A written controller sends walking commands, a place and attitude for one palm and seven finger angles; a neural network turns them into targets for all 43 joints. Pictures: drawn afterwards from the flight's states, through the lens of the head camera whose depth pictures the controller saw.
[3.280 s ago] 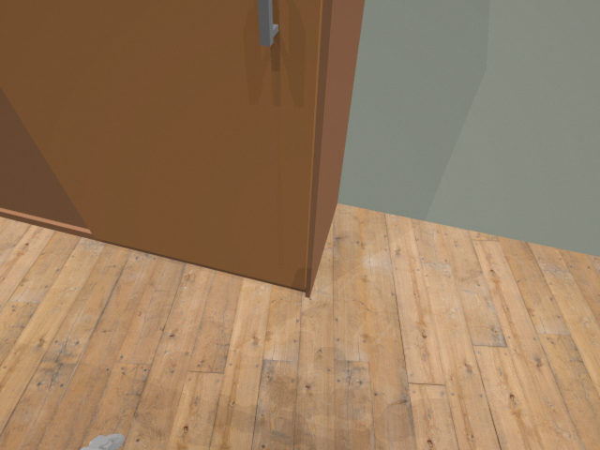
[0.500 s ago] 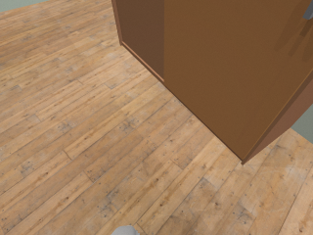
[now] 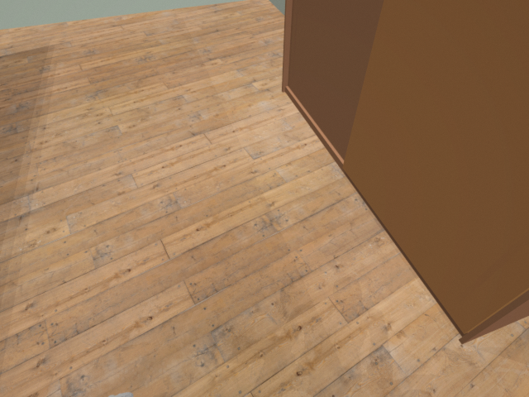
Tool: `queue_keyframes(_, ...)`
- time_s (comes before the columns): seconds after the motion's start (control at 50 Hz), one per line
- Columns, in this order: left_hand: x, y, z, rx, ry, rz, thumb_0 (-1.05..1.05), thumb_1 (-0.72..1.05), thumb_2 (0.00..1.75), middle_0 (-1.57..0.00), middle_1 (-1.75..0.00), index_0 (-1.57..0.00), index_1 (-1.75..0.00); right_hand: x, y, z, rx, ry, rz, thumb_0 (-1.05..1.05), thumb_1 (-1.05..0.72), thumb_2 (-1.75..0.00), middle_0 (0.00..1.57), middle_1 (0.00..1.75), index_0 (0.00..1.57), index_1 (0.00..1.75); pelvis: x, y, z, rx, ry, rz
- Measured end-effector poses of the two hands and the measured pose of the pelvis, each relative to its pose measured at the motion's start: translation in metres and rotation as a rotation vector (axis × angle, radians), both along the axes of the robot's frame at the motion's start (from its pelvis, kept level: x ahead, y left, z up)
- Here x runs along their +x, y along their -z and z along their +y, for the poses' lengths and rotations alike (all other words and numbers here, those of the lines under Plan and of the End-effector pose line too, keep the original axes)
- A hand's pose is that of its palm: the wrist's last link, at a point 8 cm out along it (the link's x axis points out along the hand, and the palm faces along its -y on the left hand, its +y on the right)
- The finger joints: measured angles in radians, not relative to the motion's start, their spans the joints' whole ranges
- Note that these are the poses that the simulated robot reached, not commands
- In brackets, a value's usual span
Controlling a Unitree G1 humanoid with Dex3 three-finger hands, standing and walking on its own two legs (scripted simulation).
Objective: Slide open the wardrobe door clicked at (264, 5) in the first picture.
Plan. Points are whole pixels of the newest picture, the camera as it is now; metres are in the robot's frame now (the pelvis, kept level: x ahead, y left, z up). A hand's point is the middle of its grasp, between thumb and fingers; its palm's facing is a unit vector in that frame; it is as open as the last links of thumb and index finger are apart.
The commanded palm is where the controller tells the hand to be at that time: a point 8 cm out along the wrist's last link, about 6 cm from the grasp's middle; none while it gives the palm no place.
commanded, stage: walk to a spot facing it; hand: right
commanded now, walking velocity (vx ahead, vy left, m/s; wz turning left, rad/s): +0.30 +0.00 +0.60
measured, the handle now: out of the picture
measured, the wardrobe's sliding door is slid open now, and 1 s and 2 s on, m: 0.00 0.00 0.00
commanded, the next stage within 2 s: turn to face it in 1.24 s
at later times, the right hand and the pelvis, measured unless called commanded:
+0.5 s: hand (340, 320) +0.30 -0.14 -0.18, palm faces -0.36 +0.92 -0.12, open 7.4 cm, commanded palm none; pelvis +0.15 -0.01 -0.01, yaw +19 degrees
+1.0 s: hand (310, 249) +0.46 -0.08 -0.17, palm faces -0.45 +0.87 -0.21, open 7.4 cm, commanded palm none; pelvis +0.35 +0.07 +0.00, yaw +33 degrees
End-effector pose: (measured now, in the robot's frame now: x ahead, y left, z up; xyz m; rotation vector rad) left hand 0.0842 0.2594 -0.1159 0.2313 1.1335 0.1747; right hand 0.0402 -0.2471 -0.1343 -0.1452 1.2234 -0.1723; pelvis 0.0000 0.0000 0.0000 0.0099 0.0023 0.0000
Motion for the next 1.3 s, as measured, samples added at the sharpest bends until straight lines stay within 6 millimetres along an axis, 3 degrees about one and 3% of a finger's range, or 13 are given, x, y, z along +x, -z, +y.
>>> queue_keyframes(0.06, 0.015, -0.004, -0.014, 0.031, -0.014, -0.069, 0.00, 0.91, 0.90, -0.20, -0.30, -0.20, -0.30, -0.001, 0.016, -0.019, 0.015, -0.005, 0.054, 0.01, -0.90, -0.90, 0.20, 0.30, 0.20, 0.30, 0.012, 0.008, -0.016, 0.009, -0.039, 0.001)
queue_keyframes(0.12, 0.009, -0.010, -0.026, 0.045, -0.054, -0.080, 0.00, 0.91, 0.90, -0.20, -0.30, -0.20, -0.30, 0.011, 0.020, -0.032, 0.026, -0.042, 0.108, 0.01, -0.90, -0.90, 0.20, 0.30, 0.20, 0.30, 0.025, 0.006, -0.026, 0.015, -0.090, -0.007)
queue_keyframes(0.3, -0.054, -0.008, -0.062, -0.001, -0.263, 0.155, 0.00, 0.90, 0.90, -0.20, -0.30, -0.20, -0.30, 0.111, 0.009, -0.030, 0.051, -0.172, 0.086, 0.01, -0.91, -0.90, 0.20, 0.30, 0.19, 0.30, 0.078, -0.009, -0.035, 0.034, -0.204, 0.002)
queue_keyframes(0.38, -0.083, -0.002, -0.080, -0.045, -0.372, 0.273, 0.00, 0.91, 0.90, -0.20, -0.30, -0.20, -0.30, 0.167, 0.013, -0.007, 0.063, -0.257, 0.084, 0.01, -0.91, -0.90, 0.19, 0.30, 0.19, 0.30, 0.104, -0.006, -0.029, 0.029, -0.256, 0.003)
queue_keyframes(0.46, -0.103, 0.004, -0.096, -0.098, -0.477, 0.390, 0.00, 0.91, 0.90, -0.20, -0.30, -0.20, -0.30, 0.236, 0.018, 0.033, 0.080, -0.368, 0.056, 0.01, -0.91, -0.90, 0.19, 0.30, 0.19, 0.30, 0.134, 0.001, -0.017, 0.022, -0.304, 0.005)
queue_keyframes(0.58, -0.104, 0.019, -0.099, -0.186, -0.606, 0.533, 0.00, 0.90, 0.90, -0.20, -0.30, -0.20, -0.30, 0.351, 0.026, 0.112, 0.089, -0.517, -0.086, 0.01, -0.91, -0.90, 0.20, 0.30, 0.19, 0.30, 0.187, 0.024, 0.022, 0.010, -0.380, 0.002)
queue_keyframes(0.66, -0.058, 0.035, -0.064, -0.185, -0.637, 0.473, 0.01, 0.91, 0.90, -0.20, -0.30, -0.20, -0.30, 0.393, 0.025, 0.137, 0.072, -0.537, -0.153, 0.01, -0.91, -0.90, 0.20, 0.30, 0.20, 0.30, 0.215, 0.029, 0.045, 0.011, -0.423, -0.017)
queue_keyframes(0.78, 0.078, 0.028, 0.018, -0.096, -0.597, 0.128, 0.00, 0.91, 0.90, -0.20, -0.30, -0.20, -0.30, 0.409, 0.008, 0.140, 0.011, -0.572, -0.063, 0.01, -0.91, -0.90, 0.20, 0.30, 0.20, 0.30, 0.258, 0.009, 0.063, 0.002, -0.488, -0.009)
queue_keyframes(0.86, 0.161, 0.014, 0.055, -0.062, -0.553, -0.044, 0.00, 0.91, 0.90, -0.20, -0.30, -0.20, -0.30, 0.419, 0.000, 0.134, -0.008, -0.561, -0.016, 0.01, -0.91, -0.90, 0.20, 0.30, 0.20, 0.30, 0.290, 0.002, 0.069, -0.004, -0.524, 0.003)
queue_keyframes(0.98, 0.263, -0.002, 0.085, -0.028, -0.486, -0.155, 0.00, 0.91, 0.90, -0.20, -0.30, -0.20, -0.30, 0.436, 0.001, 0.120, -0.019, -0.519, 0.057, 0.01, -0.91, -0.90, 0.20, 0.30, 0.20, 0.30, 0.345, 0.001, 0.074, -0.001, -0.572, 0.011)
queue_keyframes(1.08, 0.333, -0.007, 0.095, 0.020, -0.469, -0.212, 0.00, 0.91, 0.90, -0.20, -0.30, -0.20, -0.30, 0.460, 0.018, 0.102, -0.029, -0.497, 0.163, 0.01, -0.91, -0.90, 0.20, 0.30, 0.20, 0.30, 0.400, 0.011, 0.073, 0.013, -0.631, 0.013)
queue_keyframes(1.16, 0.347, -0.011, 0.089, 0.051, -0.516, -0.226, 0.00, 0.91, 0.90, -0.20, -0.30, -0.20, -0.30, 0.500, 0.028, 0.099, -0.042, -0.553, 0.223, 0.01, -0.91, -0.90, 0.20, 0.30, 0.20, 0.30, 0.428, 0.014, 0.072, 0.019, -0.707, -0.011)
queue_keyframes(1.3, 0.294, -0.007, 0.052, 0.015, -0.714, -0.053, 0.00, 0.90, 0.90, -0.20, -0.30, -0.20, -0.30, 0.600, 0.014, 0.141, -0.018, -0.690, 0.116, 0.01, -0.91, -0.90, 0.20, 0.30, 0.19, 0.30, 0.459, -0.001, 0.075, 0.038, -0.785, -0.013)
